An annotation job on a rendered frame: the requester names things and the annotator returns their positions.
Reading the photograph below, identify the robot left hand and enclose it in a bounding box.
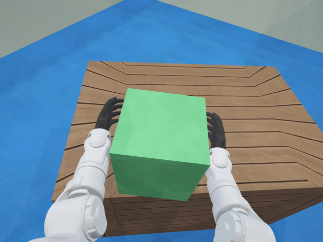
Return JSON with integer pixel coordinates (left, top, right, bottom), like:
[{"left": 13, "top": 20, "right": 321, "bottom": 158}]
[{"left": 94, "top": 97, "right": 124, "bottom": 131}]

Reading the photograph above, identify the robot right forearm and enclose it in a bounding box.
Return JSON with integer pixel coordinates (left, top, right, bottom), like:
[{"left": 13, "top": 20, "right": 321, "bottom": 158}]
[{"left": 205, "top": 147, "right": 262, "bottom": 224}]

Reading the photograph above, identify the robot right hand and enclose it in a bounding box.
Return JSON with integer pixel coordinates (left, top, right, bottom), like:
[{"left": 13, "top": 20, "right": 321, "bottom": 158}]
[{"left": 206, "top": 112, "right": 226, "bottom": 149}]

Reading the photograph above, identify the carton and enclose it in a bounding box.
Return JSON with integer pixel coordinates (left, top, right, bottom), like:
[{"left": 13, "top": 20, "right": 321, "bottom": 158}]
[{"left": 109, "top": 88, "right": 210, "bottom": 201}]

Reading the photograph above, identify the left robot upper arm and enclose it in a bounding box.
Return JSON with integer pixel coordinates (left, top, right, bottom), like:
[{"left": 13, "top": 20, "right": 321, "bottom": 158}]
[{"left": 28, "top": 194, "right": 107, "bottom": 242}]

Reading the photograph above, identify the right robot upper arm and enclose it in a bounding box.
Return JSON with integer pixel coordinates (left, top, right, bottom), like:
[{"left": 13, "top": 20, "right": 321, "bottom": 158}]
[{"left": 213, "top": 211, "right": 276, "bottom": 242}]

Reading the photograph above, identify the robot left forearm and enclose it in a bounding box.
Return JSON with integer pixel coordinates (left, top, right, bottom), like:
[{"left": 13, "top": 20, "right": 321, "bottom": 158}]
[{"left": 44, "top": 129, "right": 111, "bottom": 237}]

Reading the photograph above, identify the pedestal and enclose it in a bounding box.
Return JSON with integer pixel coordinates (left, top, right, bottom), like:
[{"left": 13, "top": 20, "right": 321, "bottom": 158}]
[{"left": 51, "top": 61, "right": 323, "bottom": 237}]

